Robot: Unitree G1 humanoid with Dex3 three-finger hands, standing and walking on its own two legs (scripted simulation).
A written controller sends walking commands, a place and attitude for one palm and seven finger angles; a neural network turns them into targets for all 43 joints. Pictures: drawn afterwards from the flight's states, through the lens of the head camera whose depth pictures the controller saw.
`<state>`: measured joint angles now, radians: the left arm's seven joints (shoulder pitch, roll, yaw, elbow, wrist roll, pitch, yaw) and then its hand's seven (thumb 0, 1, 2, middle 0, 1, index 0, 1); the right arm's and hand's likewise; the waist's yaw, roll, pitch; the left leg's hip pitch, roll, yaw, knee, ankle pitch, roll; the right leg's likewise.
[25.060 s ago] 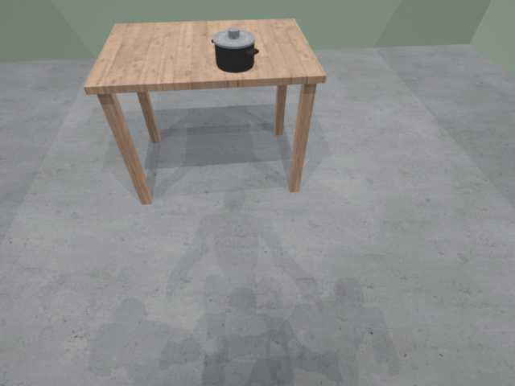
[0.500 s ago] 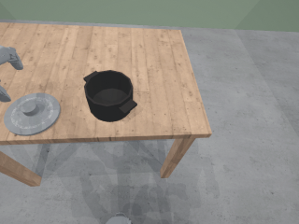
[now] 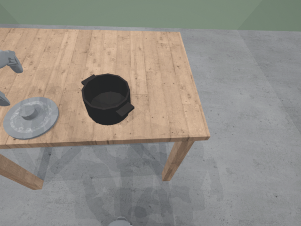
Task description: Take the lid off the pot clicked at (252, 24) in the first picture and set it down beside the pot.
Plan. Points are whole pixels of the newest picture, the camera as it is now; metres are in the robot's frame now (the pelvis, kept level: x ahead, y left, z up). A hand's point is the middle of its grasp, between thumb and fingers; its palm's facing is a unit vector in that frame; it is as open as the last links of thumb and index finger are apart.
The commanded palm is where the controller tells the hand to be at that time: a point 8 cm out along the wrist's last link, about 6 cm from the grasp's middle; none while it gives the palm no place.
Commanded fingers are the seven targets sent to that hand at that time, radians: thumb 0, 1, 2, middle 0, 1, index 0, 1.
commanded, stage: draw the hand back to the body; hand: left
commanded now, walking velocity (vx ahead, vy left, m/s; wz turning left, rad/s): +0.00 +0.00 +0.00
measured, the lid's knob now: (28, 112) +0.45 +0.37 -0.03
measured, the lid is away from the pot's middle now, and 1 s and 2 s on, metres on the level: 0.25 0.25 0.25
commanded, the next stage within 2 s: none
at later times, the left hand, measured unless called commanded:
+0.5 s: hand (23, 77) +0.41 +0.28 +0.16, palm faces +0.38 -0.86 -0.33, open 10.9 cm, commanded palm +0.35 +0.32 +0.19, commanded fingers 0.00 0.21 0.61 -0.29 -0.80 -0.29 -0.80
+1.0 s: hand (30, 96) +0.35 +0.24 +0.18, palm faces +0.51 -0.81 -0.29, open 8.7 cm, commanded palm +0.29 +0.27 +0.19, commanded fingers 0.00 0.75 0.84 -0.22 -0.41 -0.22 -0.41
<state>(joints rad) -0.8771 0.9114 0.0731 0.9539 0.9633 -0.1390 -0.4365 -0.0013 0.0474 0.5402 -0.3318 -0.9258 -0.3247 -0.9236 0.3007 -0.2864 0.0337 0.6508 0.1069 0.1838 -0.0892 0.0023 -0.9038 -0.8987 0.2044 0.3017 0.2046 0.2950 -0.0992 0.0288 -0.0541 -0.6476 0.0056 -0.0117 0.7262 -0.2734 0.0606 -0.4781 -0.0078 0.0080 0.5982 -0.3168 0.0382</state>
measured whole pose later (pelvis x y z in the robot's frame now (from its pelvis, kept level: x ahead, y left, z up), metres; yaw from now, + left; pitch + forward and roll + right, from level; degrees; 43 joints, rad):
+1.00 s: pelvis +0.04 -0.08 +0.03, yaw +0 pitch -1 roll +0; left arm -0.14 0.44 0.40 0.26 -0.08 -0.04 0.08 0.01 0.54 0.75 -0.26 -0.56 -0.25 -0.56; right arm 0.19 -0.28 0.03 0.68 0.05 -0.05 -0.08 0.01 -0.91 -0.90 0.20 0.30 0.20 0.29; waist 0.02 0.05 0.01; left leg -0.18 0.05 -0.02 0.41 -0.21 -0.03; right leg -0.06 0.03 0.00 0.38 -0.29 -0.03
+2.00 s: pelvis +0.01 -0.04 +0.03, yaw +1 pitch -6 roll -1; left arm 0.50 0.33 0.27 -0.46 -0.09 -0.08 0.08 0.01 0.89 0.90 -0.21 -0.30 -0.21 -0.30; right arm 0.16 -0.21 0.05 0.65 0.01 -0.12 -0.08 0.01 -0.90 -0.90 0.20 0.30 0.20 0.30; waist 0.06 0.05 0.03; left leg -0.13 0.01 -0.02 0.42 -0.19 0.00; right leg 0.01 -0.01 0.00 0.34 -0.25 0.02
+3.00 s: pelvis -0.06 -0.01 +0.01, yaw +2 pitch +0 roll -3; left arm 0.59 0.39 0.39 -0.61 -0.07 -0.19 0.11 0.01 0.89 0.90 -0.22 -0.30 -0.21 -0.30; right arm 0.20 -0.18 0.01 0.55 0.01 -0.12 -0.06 0.01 -0.90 -0.90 0.20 0.30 0.20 0.29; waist -0.01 -0.02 0.04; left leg -0.44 0.01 0.00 0.61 -0.18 0.05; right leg -0.38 0.00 -0.01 0.79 -0.46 0.03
